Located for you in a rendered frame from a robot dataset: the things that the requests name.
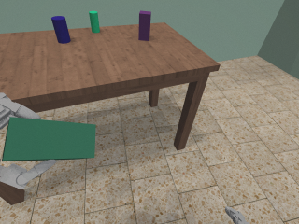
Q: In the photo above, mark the table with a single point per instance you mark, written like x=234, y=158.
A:
x=40, y=73

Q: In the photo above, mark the sponge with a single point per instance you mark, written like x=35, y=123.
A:
x=43, y=140

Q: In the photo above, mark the robot right hand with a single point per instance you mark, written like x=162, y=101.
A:
x=236, y=216

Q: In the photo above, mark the robot left hand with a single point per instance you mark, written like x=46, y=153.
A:
x=15, y=175

